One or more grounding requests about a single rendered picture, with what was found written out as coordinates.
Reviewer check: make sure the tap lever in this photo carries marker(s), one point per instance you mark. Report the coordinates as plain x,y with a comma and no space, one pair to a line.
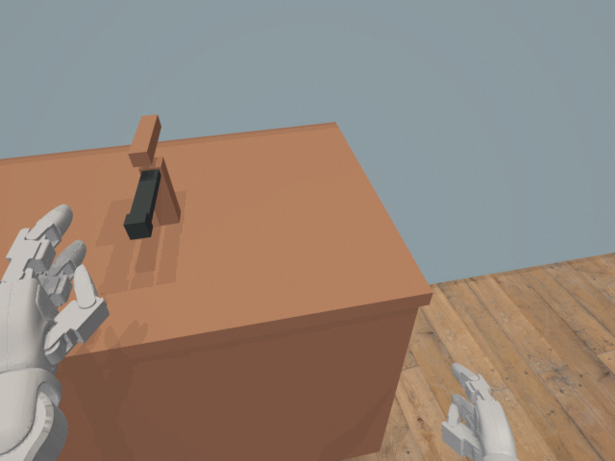
138,224

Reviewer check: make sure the counter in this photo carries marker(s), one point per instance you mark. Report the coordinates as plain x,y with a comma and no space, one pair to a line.
268,316

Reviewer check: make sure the robot left forearm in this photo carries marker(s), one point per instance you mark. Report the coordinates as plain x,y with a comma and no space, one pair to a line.
32,427

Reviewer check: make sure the right robot hand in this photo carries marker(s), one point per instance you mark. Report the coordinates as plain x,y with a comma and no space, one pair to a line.
487,429

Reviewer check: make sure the left robot hand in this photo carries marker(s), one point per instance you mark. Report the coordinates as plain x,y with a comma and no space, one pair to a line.
31,290

